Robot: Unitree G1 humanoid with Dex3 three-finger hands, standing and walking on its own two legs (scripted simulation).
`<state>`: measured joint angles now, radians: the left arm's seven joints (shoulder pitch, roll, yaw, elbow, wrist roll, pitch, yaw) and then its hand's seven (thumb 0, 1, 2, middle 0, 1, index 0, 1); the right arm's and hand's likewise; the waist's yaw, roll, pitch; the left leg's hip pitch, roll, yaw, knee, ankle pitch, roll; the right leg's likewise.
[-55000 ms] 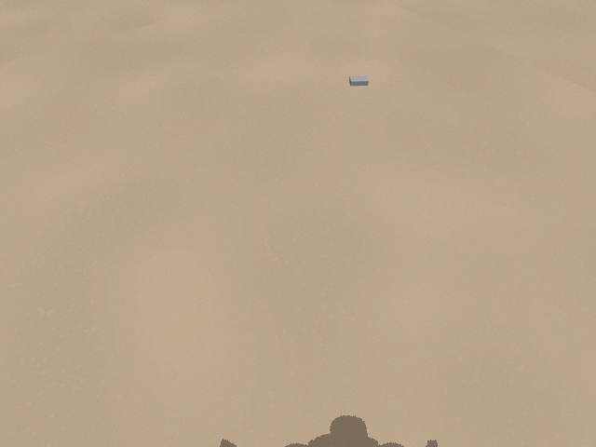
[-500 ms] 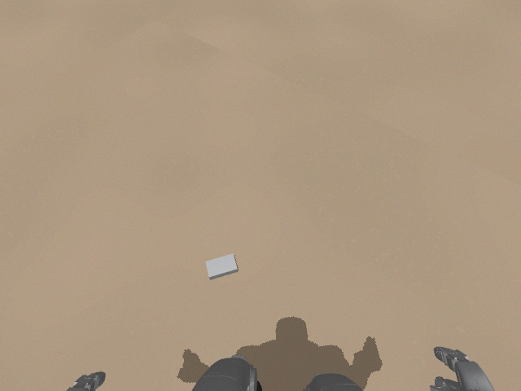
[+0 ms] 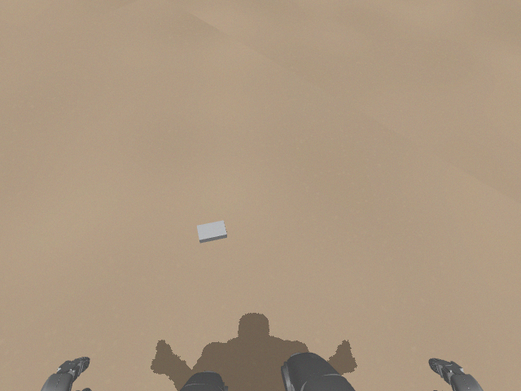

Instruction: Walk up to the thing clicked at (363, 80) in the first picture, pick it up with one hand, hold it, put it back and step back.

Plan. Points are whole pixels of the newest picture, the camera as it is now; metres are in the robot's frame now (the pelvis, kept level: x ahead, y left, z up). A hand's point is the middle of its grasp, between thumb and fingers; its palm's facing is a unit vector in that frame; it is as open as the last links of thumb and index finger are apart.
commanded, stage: step back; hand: left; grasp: from above
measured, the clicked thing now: (211, 231) +0.71 +0.17 -0.75
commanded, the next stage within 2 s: none
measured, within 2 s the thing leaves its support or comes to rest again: neither
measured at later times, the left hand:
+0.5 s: hand out of the picture -0.05 +0.23 -0.14, palm faces -0.01 -0.90 -0.44, open 7.4 cm
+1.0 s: hand out of the picture -0.29 +0.18 -0.17, palm faces -0.03 -0.91 -0.40, open 7.4 cm
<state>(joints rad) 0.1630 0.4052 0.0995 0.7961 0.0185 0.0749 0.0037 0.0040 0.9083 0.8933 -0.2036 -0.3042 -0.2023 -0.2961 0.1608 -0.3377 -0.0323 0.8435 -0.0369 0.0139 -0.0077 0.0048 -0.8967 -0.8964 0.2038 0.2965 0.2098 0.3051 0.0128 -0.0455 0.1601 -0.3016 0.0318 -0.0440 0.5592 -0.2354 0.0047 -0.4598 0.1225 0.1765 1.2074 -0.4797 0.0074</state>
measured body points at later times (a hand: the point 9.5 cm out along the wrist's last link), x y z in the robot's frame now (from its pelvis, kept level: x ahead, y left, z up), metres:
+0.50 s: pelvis -0.17 -0.04 -0.01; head -0.11 -0.06 +0.43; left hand -0.05 +0.27 -0.11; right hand -0.09 -0.36 -0.14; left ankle -0.20 +0.08 -0.70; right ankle -0.11 -0.16 -0.74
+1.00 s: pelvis -0.36 -0.09 -0.02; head -0.31 -0.10 +0.42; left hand -0.29 +0.23 -0.14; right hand -0.21 -0.41 -0.12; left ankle -0.22 +0.06 -0.73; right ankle -0.38 -0.22 -0.74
